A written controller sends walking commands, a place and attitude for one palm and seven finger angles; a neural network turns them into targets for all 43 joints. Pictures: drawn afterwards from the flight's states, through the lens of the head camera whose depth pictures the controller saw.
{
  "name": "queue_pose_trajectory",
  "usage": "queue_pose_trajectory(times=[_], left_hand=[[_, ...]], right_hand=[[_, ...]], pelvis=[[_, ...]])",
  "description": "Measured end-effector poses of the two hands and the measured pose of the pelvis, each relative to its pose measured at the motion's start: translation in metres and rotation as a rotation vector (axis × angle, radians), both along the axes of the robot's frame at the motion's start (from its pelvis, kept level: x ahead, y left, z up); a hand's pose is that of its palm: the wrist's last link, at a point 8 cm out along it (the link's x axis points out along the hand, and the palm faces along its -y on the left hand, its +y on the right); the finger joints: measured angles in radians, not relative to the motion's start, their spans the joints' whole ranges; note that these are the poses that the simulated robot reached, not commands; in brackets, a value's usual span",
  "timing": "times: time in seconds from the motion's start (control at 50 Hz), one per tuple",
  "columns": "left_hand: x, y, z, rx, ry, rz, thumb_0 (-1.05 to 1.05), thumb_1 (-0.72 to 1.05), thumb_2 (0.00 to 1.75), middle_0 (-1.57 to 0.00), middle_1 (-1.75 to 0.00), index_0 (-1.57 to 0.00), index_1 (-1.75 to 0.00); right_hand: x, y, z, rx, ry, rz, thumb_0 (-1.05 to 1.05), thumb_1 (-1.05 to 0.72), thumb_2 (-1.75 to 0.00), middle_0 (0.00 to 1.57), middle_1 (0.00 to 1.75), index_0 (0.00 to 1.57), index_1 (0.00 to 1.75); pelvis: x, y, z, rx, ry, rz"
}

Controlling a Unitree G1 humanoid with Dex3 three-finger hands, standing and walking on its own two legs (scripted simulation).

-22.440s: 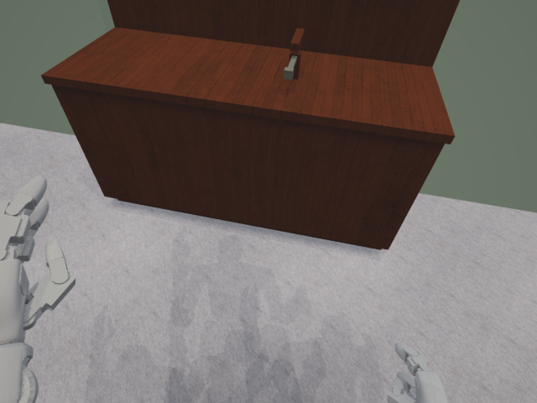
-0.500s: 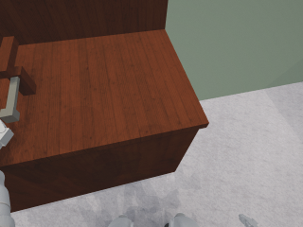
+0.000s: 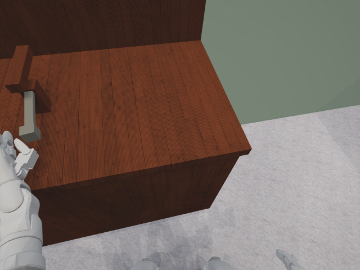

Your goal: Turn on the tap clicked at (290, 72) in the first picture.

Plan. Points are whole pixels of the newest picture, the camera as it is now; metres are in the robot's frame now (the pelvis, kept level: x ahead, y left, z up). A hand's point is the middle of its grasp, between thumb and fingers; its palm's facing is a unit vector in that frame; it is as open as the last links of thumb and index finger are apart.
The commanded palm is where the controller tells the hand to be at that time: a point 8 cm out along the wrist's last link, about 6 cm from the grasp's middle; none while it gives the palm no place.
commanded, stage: push the lever round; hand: left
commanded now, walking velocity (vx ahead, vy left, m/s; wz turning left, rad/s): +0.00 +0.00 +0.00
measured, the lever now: (30, 133) +0.38 +0.35 +0.06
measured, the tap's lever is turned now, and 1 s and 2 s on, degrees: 8 33 53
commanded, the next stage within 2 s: none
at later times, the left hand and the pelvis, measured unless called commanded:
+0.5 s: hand (54, 147) +0.35 +0.29 +0.05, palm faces +0.71 -0.70 -0.08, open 7.7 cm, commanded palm +0.31 +0.31 +0.05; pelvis +0.00 +0.00 +0.00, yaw +0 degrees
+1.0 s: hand (72, 138) +0.38 +0.26 +0.04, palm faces +0.79 -0.61 -0.09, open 7.7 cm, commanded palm +0.34 +0.27 +0.05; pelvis -0.01 -0.01 +0.00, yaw +0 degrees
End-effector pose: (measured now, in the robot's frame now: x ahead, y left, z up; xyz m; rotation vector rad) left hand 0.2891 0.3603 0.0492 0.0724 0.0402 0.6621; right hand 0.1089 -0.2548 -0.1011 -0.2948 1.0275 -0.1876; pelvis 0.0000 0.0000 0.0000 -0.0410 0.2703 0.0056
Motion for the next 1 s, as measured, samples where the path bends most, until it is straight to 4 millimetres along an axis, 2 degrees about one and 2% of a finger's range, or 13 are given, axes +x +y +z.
queue_pose_trajectory(times=[0.14, 0.36, 0.62, 1.0], left_hand=[[0.004, -0.008, -0.004, -0.005, 0.001, 0.034, 0.0, 0.92, 0.92, -0.15, -0.15, -0.15, -0.15], [0.011, -0.035, -0.001, -0.003, -0.016, 0.08, 0.05, 0.95, 0.92, -0.15, -0.15, -0.15, -0.15], [0.011, -0.053, 0.003, 0.006, -0.023, 0.16, 0.06, 0.93, 0.91, -0.15, -0.15, -0.15, -0.15], [0.033, -0.081, -0.001, 0.009, 0.001, 0.253, 0.03, 0.93, 0.93, -0.15, -0.15, -0.15, -0.15]], right_hand=[[-0.004, 0.0, -0.002, -0.003, 0.017, 0.003, 0.01, -0.91, -0.9, 0.21, 0.3, 0.21, 0.3], [-0.008, 0.001, -0.003, 0.017, 0.017, -0.007, 0.01, -0.91, -0.9, 0.21, 0.3, 0.21, 0.3], [-0.006, -0.004, -0.003, 0.028, 0.002, 0.003, 0.01, -0.91, -0.9, 0.21, 0.3, 0.21, 0.3], [-0.018, -0.011, -0.007, 0.022, 0.032, -0.004, 0.01, -0.91, -0.9, 0.21, 0.3, 0.21, 0.3]], pelvis=[[-0.002, 0.0, -0.001, -0.002, -0.001, 0.003], [0.0, -0.001, 0.001, 0.003, -0.01, -0.002], [-0.004, -0.007, 0.002, 0.009, -0.021, 0.001], [-0.009, -0.013, 0.001, 0.014, -0.007, 0.004]])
